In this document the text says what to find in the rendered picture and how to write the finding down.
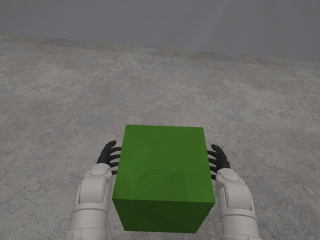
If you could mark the right robot forearm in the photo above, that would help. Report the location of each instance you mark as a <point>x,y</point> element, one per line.
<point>236,207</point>

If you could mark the robot left hand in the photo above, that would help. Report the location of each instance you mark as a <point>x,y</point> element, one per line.
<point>105,156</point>

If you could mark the carton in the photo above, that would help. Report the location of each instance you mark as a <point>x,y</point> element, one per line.
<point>163,181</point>

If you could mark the left robot forearm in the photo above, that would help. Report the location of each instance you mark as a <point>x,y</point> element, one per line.
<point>91,206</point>

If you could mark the robot right hand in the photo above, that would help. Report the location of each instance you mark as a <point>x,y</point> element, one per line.
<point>220,161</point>

